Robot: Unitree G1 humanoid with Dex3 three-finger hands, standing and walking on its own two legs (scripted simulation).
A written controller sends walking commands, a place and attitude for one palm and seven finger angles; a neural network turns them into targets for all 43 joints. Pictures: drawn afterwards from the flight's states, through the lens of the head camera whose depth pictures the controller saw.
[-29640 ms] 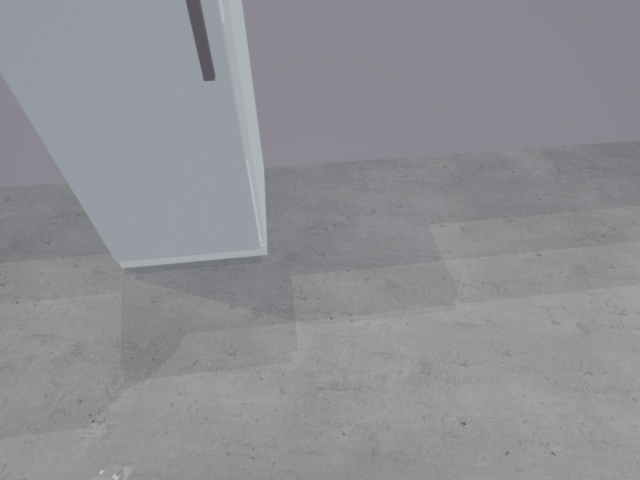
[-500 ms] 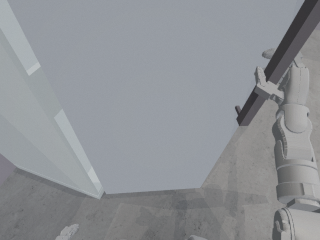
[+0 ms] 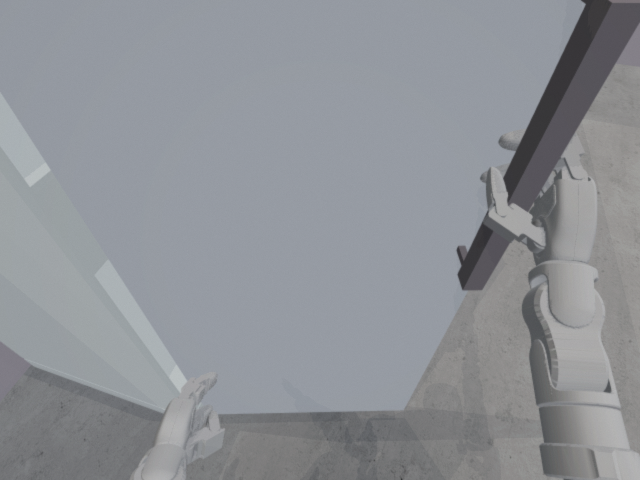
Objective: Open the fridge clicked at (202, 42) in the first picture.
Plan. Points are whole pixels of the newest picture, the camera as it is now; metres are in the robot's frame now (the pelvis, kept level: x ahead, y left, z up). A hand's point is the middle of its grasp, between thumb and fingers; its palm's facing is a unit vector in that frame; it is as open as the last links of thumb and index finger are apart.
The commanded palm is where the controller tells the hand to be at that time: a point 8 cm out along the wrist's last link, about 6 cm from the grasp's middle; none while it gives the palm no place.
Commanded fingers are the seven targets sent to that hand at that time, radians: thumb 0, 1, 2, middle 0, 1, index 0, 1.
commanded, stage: loosen the grip on the handle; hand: right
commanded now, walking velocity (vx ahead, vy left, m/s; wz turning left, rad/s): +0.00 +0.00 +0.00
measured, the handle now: (512, 172) +0.39 -0.18 +0.22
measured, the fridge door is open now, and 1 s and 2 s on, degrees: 71 70 70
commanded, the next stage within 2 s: slip the hand off the handle in 0.60 s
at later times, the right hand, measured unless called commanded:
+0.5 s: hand (504, 213) +0.34 -0.17 +0.20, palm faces +0.18 +0.97 -0.15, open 13.7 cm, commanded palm +0.32 -0.22 +0.19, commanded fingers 0.00 0.55 -0.20 0.25 1.15 0.25 1.15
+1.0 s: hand (541, 212) +0.36 -0.22 +0.19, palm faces +0.24 +0.96 -0.11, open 14.7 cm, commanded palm +0.32 -0.26 +0.19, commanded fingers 0.00 0.55 -0.20 0.25 1.15 0.25 1.15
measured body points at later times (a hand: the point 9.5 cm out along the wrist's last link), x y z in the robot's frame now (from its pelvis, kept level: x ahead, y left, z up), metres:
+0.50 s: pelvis -0.05 +0.03 -0.01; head -0.05 +0.03 +0.44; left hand +0.04 +0.31 -0.12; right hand +0.33 -0.22 +0.21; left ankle +0.00 +0.15 -0.73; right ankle +0.03 -0.11 -0.73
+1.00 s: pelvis +0.00 +0.02 -0.01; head +0.00 +0.02 +0.44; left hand +0.17 +0.25 -0.09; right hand +0.34 -0.27 +0.19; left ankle +0.00 +0.15 -0.73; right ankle +0.03 -0.11 -0.73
